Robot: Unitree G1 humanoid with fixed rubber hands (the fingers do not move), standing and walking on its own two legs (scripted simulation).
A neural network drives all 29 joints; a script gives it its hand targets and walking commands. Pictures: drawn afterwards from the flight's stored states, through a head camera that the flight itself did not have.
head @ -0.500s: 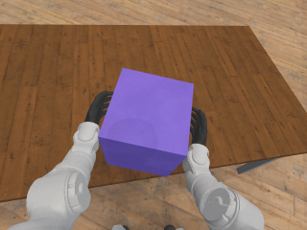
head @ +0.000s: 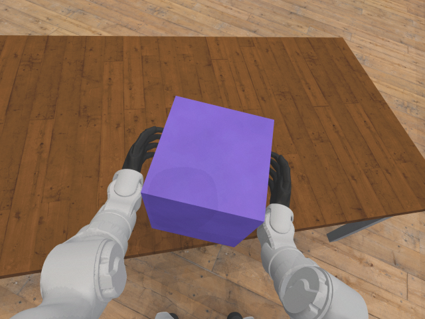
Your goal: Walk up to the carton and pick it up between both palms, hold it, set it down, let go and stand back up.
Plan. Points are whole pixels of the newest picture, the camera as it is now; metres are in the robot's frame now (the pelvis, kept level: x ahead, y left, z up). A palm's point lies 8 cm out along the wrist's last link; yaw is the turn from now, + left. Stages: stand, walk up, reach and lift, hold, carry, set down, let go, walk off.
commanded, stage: reach and lift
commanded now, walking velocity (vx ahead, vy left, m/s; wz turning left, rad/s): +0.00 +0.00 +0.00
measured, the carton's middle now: (207, 178) +0.42 -0.02 -0.05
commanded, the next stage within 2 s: none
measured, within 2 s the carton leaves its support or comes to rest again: leaves its support in 0.28 s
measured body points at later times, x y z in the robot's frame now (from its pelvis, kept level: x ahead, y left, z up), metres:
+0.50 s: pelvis -0.02 +0.00 +0.00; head +0.07 +0.04 +0.44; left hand +0.43 +0.12 +0.03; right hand +0.37 -0.17 +0.03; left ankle +0.03 +0.07 -0.71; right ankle +0.01 -0.18 -0.71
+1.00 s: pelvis -0.01 -0.02 +0.01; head -0.01 +0.01 +0.46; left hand +0.44 +0.11 +0.12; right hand +0.39 -0.18 +0.11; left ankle +0.03 +0.07 -0.71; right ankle +0.01 -0.19 -0.71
